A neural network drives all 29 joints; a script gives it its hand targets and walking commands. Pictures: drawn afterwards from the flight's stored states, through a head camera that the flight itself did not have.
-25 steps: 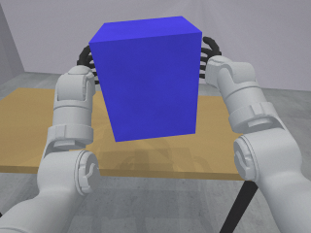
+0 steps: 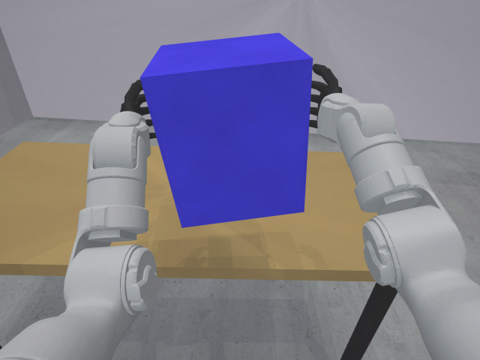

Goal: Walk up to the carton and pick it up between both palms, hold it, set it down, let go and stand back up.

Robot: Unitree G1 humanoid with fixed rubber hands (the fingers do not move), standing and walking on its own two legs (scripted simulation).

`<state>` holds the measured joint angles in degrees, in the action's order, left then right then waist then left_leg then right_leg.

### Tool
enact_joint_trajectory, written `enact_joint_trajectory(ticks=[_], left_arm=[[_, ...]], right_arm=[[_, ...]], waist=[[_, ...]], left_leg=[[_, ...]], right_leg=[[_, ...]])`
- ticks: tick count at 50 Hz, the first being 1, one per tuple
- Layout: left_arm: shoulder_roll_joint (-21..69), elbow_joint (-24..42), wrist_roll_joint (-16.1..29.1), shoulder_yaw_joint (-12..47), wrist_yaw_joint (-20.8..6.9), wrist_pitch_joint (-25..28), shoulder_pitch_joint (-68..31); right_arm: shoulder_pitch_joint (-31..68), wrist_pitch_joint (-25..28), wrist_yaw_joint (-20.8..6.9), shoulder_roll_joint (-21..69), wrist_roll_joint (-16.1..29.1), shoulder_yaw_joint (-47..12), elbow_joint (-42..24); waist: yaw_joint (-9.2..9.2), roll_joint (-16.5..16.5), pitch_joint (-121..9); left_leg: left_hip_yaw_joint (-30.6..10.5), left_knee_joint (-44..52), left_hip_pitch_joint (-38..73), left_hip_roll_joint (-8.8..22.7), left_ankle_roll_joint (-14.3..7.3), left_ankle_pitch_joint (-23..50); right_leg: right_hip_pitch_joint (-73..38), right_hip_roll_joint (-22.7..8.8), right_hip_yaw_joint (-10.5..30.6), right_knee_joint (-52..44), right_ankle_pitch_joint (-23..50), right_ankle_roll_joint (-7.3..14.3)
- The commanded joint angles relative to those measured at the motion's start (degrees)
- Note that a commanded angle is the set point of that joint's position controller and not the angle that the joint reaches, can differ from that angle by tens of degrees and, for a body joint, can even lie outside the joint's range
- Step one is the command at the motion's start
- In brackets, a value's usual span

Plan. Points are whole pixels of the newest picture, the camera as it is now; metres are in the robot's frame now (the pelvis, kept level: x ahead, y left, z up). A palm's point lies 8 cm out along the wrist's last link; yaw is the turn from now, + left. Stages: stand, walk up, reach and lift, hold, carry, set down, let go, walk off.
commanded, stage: hold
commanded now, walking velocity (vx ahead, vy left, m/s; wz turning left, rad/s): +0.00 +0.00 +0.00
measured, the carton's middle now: (231, 127) +0.41 +0.00 +0.27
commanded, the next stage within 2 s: none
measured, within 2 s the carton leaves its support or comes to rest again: neither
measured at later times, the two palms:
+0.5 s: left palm (130, 122) +0.37 +0.15 +0.30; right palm (326, 107) +0.36 -0.14 +0.33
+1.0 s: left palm (131, 124) +0.37 +0.15 +0.29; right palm (326, 108) +0.36 -0.14 +0.33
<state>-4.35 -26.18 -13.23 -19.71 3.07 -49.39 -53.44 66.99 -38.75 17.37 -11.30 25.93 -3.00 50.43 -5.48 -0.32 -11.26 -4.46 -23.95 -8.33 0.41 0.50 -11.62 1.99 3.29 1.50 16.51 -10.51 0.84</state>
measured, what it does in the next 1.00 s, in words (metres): stands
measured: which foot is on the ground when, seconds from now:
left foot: down 0.00-1.00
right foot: down 0.00-1.00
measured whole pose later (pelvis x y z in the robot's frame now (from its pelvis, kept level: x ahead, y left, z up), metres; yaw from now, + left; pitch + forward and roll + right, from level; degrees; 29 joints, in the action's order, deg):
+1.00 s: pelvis +0.00 +0.00 +0.00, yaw +0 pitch -3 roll -2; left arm -5.2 -28.0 -12.7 -19.6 2.9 -48.6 -54.5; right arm 67.8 -38.5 17.5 -11.0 25.3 -2.7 51.3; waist -5.5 -0.1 -11.8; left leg -4.9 -23.7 -9.4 0.4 0.6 -11.1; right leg 3.0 3.3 1.3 16.4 -10.1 1.0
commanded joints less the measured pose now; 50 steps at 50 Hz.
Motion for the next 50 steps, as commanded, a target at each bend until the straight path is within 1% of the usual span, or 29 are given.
enact_joint_trajectory(ticks=[1, 9, 17, 36, 47, 48, 49, 50], left_arm=[[29.51, 8.78, 11.76, 18.02, -10.13, 4.79, -54.26], [29.43, 6.6, 12.06, 17.37, -10.63, 5.35, -55.65], [29.25, 5.46, 12.23, 16.81, -10.74, 5.87, -56.28], [30.03, 7.14, 12.82, 17.67, -10.0, 5.9, -55.95], [30.05, 8.26, 12.6, 18.08, -9.99, 5.49, -55.38], [31.83, 10.74, 14.29, 19.68, -9.78, 5.55, -55.14], [31.54, 12.1, 14.52, 19.93, -9.53, 5.72, -56.43], [31.45, 11.31, 14.52, 19.43, -9.29, 5.57, -57.42]], right_arm=[[41.76, 0.96, -9.15, 37.55, 8.39, -6.32, -16.68], [42.66, 1.16, -9.01, 37.78, 7.42, -4.93, -15.23], [43.03, 1.43, -9.01, 37.4, 7.24, -4.23, -14.21], [42.64, 1.64, -9.23, 36.98, 7.95, -4.94, -15.23], [42.1, 1.36, -9.18, 37.0, 8.38, -5.57, -15.9], [42.54, 1.53, -9.27, 37.34, 9.75, -6.9, -18.81], [42.65, 1.29, -9.25, 38.09, 10.56, -7.55, -19.8], [43.86, 1.04, -9.32, 38.25, 10.81, -7.62, -18.96]], waist=[[-0.01, -1.79, -15.96], [-0.28, -2.04, -15.75], [-0.29, -2.75, -16.86], [-0.39, -3.27, -17.64], [-0.36, -3.17, -17.43], [-0.46, -3.72, -20.19], [-0.37, -4.14, -21.08], [-0.27, -3.61, -20.67]], left_leg=[[0.95, 2.62, 7.38, -1.78, 2.89, 15.04], [1.15, 3.29, 5.95, -2.03, 2.56, 11.75], [1.08, 3.36, 5.44, -2.12, 2.62, 11.08], [0.81, 2.73, 6.55, -1.7, 3.26, 14.3], [0.78, 2.44, 7.07, -1.74, 3.36, 15.33], [0.28, 1.9, 7.7, -1.32, 3.71, 18.21], [0.53, 1.25, 7.21, -1.48, 3.58, 19.13], [0.08, 1.19, 6.61, -1.56, 3.65, 18.9]], right_leg=[[0.52, 0.68, -0.1, -2.23, 14.42, -3.89], [1.35, 0.14, 0.14, -2.69, 12.2, -3.85], [1.4, 0.01, 0.12, -2.67, 11.18, -3.75], [0.93, 0.67, -0.22, -2.32, 12.14, -3.39], [0.64, 0.69, -0.17, -2.19, 13.33, -3.56], [-0.57, 1.41, -0.05, -1.3, 15.74, -3.07], [-1.88, 1.5, -0.06, -1.07, 16.79, -3.19], [-1.29, 1.58, -0.1, -0.85, 16.99, -3.09]])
